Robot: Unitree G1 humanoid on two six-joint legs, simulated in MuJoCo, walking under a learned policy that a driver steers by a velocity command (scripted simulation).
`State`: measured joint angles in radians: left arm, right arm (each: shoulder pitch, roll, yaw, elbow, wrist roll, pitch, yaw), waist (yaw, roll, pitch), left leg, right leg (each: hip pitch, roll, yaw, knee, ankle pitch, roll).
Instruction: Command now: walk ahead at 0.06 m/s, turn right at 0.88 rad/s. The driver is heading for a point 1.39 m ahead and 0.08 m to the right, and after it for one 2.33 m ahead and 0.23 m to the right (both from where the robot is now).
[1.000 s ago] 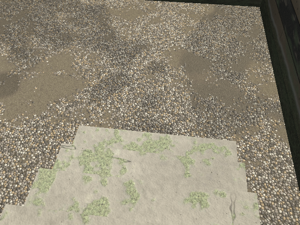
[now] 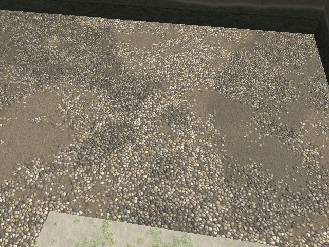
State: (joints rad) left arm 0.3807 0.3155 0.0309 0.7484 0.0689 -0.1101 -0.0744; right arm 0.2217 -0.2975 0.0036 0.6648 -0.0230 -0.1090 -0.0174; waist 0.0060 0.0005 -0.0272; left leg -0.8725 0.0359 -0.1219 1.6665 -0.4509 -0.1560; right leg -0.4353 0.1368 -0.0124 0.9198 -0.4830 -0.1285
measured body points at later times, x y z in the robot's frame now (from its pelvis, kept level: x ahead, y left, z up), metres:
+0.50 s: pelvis +0.15 +0.08 -0.14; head +0.15 +0.08 +0.31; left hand +0.29 +0.29 -0.27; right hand +0.12 -0.18 -0.27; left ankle +0.24 +0.17 -0.87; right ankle +0.05 -0.03 -0.61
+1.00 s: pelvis +0.28 -0.04 -0.14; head +0.28 -0.06 +0.31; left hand +0.53 +0.12 -0.23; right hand +0.22 -0.32 -0.28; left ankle +0.29 +0.13 -0.80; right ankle +0.24 -0.14 -0.87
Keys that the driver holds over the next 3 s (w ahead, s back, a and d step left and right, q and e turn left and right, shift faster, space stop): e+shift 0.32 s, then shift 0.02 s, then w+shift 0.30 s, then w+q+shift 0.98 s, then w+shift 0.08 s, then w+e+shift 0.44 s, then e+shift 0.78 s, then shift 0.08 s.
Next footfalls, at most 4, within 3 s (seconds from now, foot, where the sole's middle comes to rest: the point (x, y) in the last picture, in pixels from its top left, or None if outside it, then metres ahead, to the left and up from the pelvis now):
0.40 left None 0.27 0.15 -0.90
0.90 right None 0.28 -0.15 -0.90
1.40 left None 0.63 -0.04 -1.08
1.84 right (190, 189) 1.10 -0.12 -1.26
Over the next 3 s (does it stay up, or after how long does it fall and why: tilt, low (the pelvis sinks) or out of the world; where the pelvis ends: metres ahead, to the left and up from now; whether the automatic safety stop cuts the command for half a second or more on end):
stays up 1.60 0.08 -0.50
